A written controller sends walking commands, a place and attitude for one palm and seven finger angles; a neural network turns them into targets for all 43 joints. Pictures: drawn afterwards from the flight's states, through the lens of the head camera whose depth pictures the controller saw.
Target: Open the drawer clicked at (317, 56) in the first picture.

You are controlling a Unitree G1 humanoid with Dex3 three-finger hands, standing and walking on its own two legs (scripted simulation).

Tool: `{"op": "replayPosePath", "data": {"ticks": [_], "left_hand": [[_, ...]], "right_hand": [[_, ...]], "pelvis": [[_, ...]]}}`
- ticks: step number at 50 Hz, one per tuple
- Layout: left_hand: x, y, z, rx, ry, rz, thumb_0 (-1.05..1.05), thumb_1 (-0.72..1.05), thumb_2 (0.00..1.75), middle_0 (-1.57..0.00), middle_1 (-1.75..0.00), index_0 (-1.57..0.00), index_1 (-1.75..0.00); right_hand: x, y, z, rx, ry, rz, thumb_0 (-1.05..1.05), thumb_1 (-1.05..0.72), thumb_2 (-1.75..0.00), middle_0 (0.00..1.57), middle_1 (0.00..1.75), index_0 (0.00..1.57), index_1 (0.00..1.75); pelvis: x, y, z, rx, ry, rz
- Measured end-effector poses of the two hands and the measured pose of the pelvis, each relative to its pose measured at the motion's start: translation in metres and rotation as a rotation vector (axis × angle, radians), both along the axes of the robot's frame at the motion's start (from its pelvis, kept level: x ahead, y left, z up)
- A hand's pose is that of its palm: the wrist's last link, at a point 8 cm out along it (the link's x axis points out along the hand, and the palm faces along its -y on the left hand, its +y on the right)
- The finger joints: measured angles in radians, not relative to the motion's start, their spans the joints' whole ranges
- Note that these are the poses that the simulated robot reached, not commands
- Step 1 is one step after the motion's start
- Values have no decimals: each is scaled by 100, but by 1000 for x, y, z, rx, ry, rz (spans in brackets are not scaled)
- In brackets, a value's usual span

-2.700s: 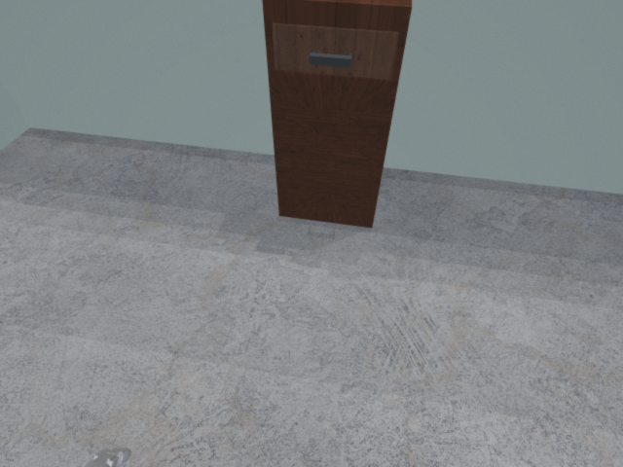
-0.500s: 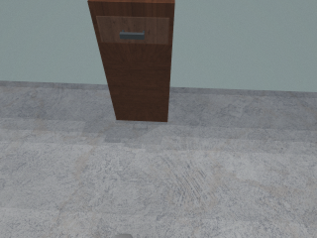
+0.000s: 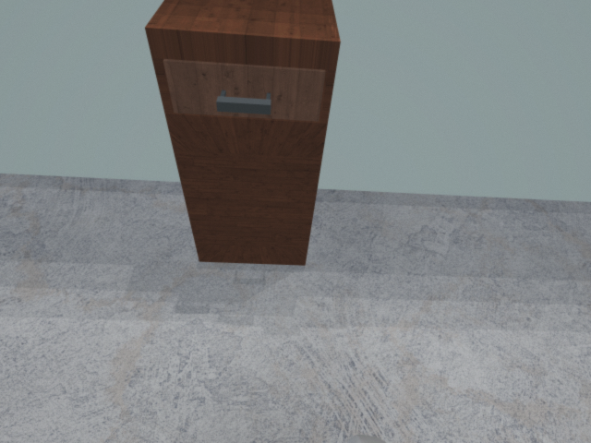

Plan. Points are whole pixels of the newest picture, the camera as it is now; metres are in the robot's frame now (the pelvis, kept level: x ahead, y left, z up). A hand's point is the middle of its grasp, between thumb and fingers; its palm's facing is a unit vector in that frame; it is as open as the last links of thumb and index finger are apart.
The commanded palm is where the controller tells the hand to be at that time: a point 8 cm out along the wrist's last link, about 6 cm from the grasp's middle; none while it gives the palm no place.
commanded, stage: take the last steps up to it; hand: left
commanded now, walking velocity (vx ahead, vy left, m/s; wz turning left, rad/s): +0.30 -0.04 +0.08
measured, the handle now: (245, 100) +0.86 +0.19 +0.00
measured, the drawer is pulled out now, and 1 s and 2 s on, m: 0.00 0.00 0.00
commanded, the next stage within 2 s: come to a stop and stand still in 0.84 s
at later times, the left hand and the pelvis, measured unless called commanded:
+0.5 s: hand (232, 377) +0.25 +0.12 -0.16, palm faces +0.06 -0.98 -0.17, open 7.3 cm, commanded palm none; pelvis +0.15 -0.05 +0.00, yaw +2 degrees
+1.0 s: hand (202, 370) +0.26 +0.18 -0.18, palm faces +0.10 -0.99 -0.13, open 7.4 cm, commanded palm none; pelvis +0.30 +0.01 +0.01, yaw +2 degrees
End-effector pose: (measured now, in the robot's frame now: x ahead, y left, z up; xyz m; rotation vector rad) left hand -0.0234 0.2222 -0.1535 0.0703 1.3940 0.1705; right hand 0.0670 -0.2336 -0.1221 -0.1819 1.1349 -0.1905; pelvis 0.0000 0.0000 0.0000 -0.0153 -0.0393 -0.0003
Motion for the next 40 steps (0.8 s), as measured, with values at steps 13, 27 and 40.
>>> {"op": "replayPosePath", "data": {"ticks": [13, 27, 40], "left_hand": [[151, 1, 24, 30, -141, -84, 0, 92, 90, -19, -30, -19, -29], [260, -46, 30, 70, -301, -14, -3, 95, 90, -20, -30, -20, -30], [199, -29, -3, -24, 83, 78, -1, 92, 90, -19, -30, -20, -30]], "right_hand": [[-56, 18, -8, 94, 316, -124, 0, -92, -90, 20, 30, 20, 30], [23, -15, -24, 151, 421, -84, 0, -91, -90, 20, 30, 20, 30], [277, -24, 1, -10, 15, 91, 1, -93, -90, 20, 30, 20, 30]], "pelvis": [[76, -3, 11, 21, 24, 7], [167, -49, 3, 5, 17, 49], [252, -14, -4, -29, 17, 57]]}}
